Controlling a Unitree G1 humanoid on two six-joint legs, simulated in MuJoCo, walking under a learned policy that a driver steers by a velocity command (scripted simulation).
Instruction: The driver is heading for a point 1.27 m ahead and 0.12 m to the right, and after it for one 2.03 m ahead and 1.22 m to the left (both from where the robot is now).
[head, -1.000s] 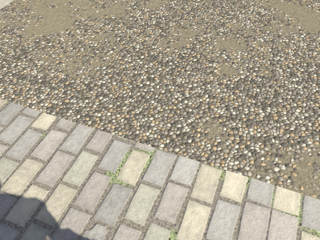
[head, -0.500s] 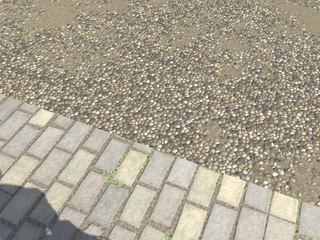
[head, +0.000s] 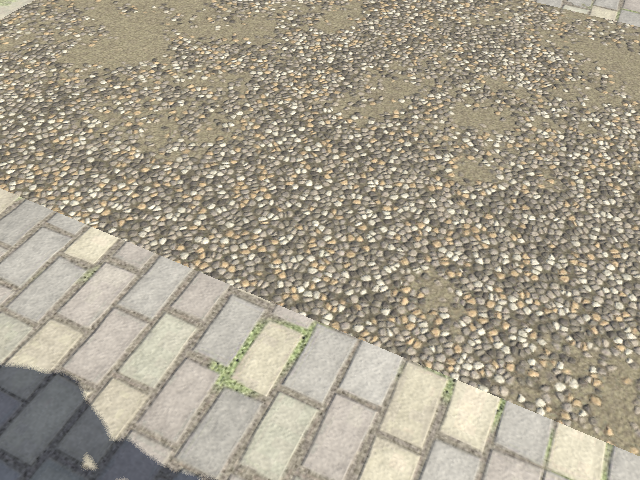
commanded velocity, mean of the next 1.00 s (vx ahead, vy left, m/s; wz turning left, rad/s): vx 0.45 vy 0.00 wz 0.00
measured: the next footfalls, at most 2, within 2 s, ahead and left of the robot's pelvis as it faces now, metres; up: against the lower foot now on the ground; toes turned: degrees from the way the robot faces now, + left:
left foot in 0.08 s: +0.10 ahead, +0.13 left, +0.00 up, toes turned +3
right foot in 0.60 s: +0.48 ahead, -0.10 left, +0.00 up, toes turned -3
